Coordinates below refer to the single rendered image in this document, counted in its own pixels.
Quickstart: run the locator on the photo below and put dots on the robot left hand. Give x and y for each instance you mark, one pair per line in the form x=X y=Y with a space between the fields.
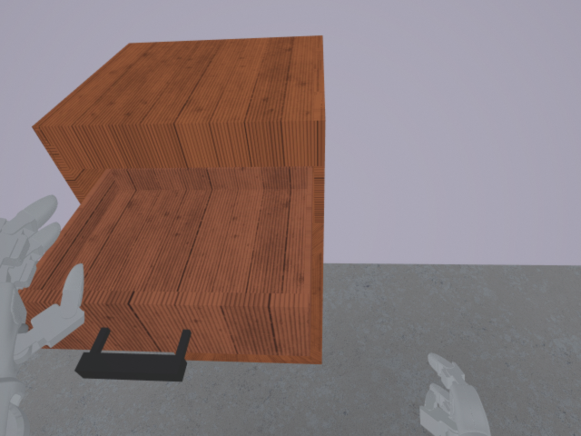
x=21 y=245

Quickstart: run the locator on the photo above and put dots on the left robot forearm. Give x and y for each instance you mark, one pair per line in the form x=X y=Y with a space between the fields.
x=13 y=420

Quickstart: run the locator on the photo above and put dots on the handle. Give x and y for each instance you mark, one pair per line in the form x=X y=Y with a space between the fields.
x=132 y=366

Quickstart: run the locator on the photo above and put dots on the robot right hand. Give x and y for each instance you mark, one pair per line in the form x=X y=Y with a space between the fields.
x=462 y=408

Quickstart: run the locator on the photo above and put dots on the cabinet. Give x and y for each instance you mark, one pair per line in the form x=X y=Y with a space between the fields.
x=250 y=102

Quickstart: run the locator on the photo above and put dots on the drawer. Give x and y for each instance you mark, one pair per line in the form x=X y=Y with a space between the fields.
x=225 y=252

